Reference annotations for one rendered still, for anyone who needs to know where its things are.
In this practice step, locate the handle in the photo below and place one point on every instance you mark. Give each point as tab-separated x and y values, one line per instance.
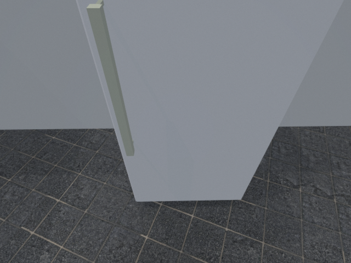
101	34

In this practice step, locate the fridge door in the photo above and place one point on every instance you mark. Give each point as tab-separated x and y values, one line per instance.
206	84

